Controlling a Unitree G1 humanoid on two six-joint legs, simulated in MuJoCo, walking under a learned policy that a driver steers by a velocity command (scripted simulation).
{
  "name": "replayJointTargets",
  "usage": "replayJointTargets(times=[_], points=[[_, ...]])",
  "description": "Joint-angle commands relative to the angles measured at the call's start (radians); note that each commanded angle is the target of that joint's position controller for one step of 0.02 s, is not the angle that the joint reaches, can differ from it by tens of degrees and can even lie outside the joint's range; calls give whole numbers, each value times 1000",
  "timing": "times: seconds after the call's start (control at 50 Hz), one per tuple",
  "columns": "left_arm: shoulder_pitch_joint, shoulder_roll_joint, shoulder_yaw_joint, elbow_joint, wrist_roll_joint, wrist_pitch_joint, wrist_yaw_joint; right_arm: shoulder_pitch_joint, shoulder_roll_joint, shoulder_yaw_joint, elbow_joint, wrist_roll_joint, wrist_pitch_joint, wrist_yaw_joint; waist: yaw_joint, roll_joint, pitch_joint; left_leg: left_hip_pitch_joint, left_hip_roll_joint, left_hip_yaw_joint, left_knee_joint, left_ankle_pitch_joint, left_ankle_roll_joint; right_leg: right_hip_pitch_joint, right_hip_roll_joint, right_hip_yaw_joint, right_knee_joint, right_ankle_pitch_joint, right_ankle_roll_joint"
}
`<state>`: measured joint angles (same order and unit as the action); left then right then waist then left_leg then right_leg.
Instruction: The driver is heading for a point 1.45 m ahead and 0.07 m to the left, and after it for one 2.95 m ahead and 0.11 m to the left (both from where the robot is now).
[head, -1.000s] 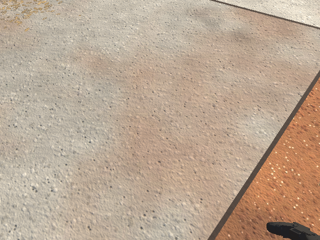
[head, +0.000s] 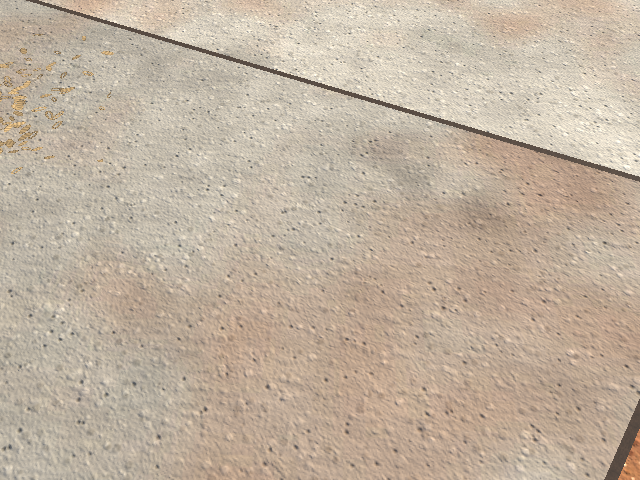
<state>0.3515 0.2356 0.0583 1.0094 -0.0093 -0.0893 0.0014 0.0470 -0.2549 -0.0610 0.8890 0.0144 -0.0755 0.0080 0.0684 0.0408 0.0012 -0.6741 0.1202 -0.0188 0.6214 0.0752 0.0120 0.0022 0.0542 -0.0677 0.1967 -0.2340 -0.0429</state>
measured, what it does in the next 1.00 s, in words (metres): walks ahead: left foot, then right foot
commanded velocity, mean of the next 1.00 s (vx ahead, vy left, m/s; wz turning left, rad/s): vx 0.50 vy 0.00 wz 0.00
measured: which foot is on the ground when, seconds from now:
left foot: up 0.00-0.12, down 0.14-0.68, up 0.70-1.00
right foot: down 0.00-0.14, up 0.16-0.66, down 0.68-1.00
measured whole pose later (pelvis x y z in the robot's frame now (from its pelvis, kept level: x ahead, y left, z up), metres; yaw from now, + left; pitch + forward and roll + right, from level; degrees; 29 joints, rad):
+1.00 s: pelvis +0.58 -0.01 +0.00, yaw +0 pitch +1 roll -1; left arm 0.34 0.23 0.06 0.99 0.00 -0.09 -0.01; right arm 0.11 -0.27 -0.08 0.91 0.01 -0.07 -0.01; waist 0.05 0.04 0.00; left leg -0.69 0.14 -0.04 0.83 -0.04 0.01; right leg -0.09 0.06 -0.06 0.23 -0.17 -0.07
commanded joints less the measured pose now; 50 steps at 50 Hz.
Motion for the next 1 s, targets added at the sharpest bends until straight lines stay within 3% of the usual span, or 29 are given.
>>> replayJointTargets(times=[0.02,0.08,0.1,0.12,0.14,0.16,0.18,0.2,0.22,0.24,0.28,0.32,0.4,0.46,0.58,0.62,0.64,0.66,0.68,0.7,0.72,0.74,0.76,0.78,0.82,0.86,0.9,0.94,1.0], points=[[43,166,35,-17,-9,3,8,-128,-50,0,-87,6,-16,17,2,-97,85,7,-27,16,-76,1,16,-9,-289,112,-46,256,-146],[30,186,45,-13,-10,20,14,-97,-88,-11,-95,8,-25,31,-41,-119,57,77,-53,27,-112,-115,55,78,-327,120,42,417,-119],[8,194,48,-18,-11,25,15,-29,-112,-23,-79,6,-27,31,-84,-133,12,186,-85,56,-121,-144,72,81,-315,104,125,582,-104],[-7,177,41,-23,-9,31,15,123,-151,-47,-31,3,-26,27,-158,-122,-76,390,-118,83,-131,-136,98,42,-266,66,299,694,-80],[2,144,25,-43,4,33,16,310,-219,-70,14,-9,-25,18,-217,-44,-218,700,9,-59,-90,-116,152,-144,-209,23,584,511,-46],[130,15,-13,-51,9,11,4,402,-303,-89,42,-11,-19,18,-163,211,-354,1069,248,-541,-185,-323,321,-568,-19,20,978,-37,28],[83,75,-1,-40,-6,-16,-2,403,-217,-60,35,-5,-18,19,-189,186,-386,1086,263,-713,-309,-420,311,-692,-15,177,1109,-343,11],[-17,147,19,-73,-34,-31,-6,318,-172,-46,24,-1,-23,17,-179,139,-240,971,232,-568,-319,-419,259,-778,-73,177,1154,-286,-9],[-79,151,19,-89,-36,-36,0,230,-145,-36,1,-6,-25,16,-151,62,-148,816,199,-439,-339,-330,232,-763,-130,145,1116,-189,-16],[-108,146,25,-91,-21,-33,7,170,-115,-28,-6,-17,-27,18,-121,16,-83,671,166,-347,-370,-245,221,-720,-166,133,1052,-119,-15],[-68,110,29,-81,-13,-4,12,137,-76,-16,-1,-29,-34,23,-64,51,-53,528,116,-244,-429,-181,207,-605,-205,141,971,-55,-14],[-70,82,27,-84,-9,14,14,163,-99,-21,14,-22,-38,17,-51,44,-26,483,108,-189,-473,-142,221,-605,-216,129,902,-19,1],[-203,83,29,-131,6,16,12,227,-133,-28,38,-17,-33,-8,-75,10,18,520,98,-117,-507,-67,215,-706,-216,120,682,185,37],[-300,64,20,-156,1,9,1,266,-136,-27,52,-9,-28,-16,-104,19,40,529,64,-47,-514,-62,186,-669,-182,86,503,324,40],[-450,69,6,-214,-11,-3,-31,363,-151,-35,103,1,-4,-21,-145,19,89,702,128,-41,-451,-40,177,-688,-145,70,339,277,13],[-428,93,12,-219,-12,-9,-40,352,-164,-42,106,4,6,-25,-116,35,73,753,153,-46,-397,63,160,-639,-129,63,312,202,-14],[-379,114,21,-209,-12,-11,-41,332,-173,-45,101,4,11,-26,-83,50,40,761,149,-37,-340,205,147,-555,-103,42,305,167,-30],[-270,143,38,-178,-8,-13,-39,306,-172,-44,95,7,16,-27,-21,53,-24,745,118,-6,-216,368,127,-397,-67,9,286,169,-52],[-92,196,65,-122,-3,-12,-32,301,-143,-32,85,2,19,-27,50,27,-139,643,61,35,-5,365,97,-134,-81,29,309,194,-87],[62,286,87,-93,14,-9,-24,380,-69,-8,63,-15,9,-22,49,-137,-300,301,-47,82,373,32,38,259,-326,372,323,145,-205],[97,279,78,-79,3,-5,-29,430,-1,16,73,-13,-16,-13,28,-318,-399,47,-186,-20,608,-651,10,423,-455,764,155,-21,-295],[57,202,55,-84,-7,-7,-28,333,-108,-12,59,16,-35,-7,46,-238,-304,-68,-124,-101,710,-646,31,360,-417,715,116,-129,-246],[-37,171,44,-106,-7,-8,-24,247,-136,-19,30,32,-46,-6,29,-192,-172,-111,-70,-66,701,-548,47,213,-390,575,94,-84,-208],[-109,146,35,-120,6,-10,-25,204,-133,-21,25,24,-48,-13,1,-115,-102,-71,-24,-46,652,-455,50,62,-357,476,62,-3,-193],[-170,96,20,-123,25,-16,-30,227,-102,-29,33,9,-25,-19,-66,-124,-48,50,27,-54,561,-366,48,-126,-301,350,-1,98,-176],[-154,107,22,-110,17,-21,-28,242,-66,-26,36,7,-4,-22,-85,-125,-26,73,40,-45,495,-340,35,-183,-286,287,-47,141,-187],[-120,140,29,-95,16,-23,-16,182,-70,-29,14,-3,4,-25,-81,-102,6,13,46,-39,402,-257,13,-184,-285,248,-76,198,-196],[-86,150,31,-83,13,-19,-4,115,-68,-29,-9,-10,3,-23,-66,-90,22,-33,43,-34,286,-145,-5,-158,-276,209,-85,246,-187],[-49,152,28,-70,6,-13,4,19,-48,-20,-35,-7,-5,-11,-39,-98,40,3,12,-2,100,6,-9,-152,-236,132,-90,267,-156]])
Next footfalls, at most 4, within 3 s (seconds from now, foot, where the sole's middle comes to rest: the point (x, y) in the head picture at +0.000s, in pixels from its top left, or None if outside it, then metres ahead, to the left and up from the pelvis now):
0.14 left None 0.27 0.14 -0.78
0.68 right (405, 439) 0.59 -0.10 -0.78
1.24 left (305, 308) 0.91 0.14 -0.78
1.66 right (398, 279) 1.01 -0.09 -0.78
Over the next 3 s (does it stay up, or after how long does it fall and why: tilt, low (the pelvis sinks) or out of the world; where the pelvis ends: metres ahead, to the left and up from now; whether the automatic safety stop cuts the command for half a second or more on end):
stays up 1.31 0.09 0.00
